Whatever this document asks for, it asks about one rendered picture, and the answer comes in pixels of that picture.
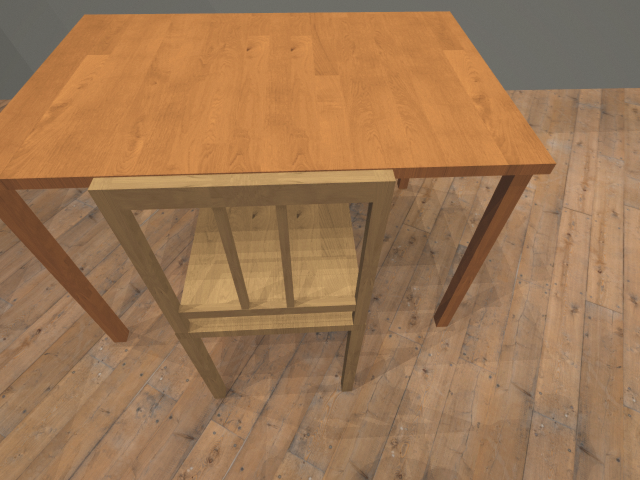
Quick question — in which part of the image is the table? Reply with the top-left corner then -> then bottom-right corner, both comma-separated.
0,11 -> 556,342

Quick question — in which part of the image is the chair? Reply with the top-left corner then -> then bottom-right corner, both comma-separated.
88,170 -> 396,399

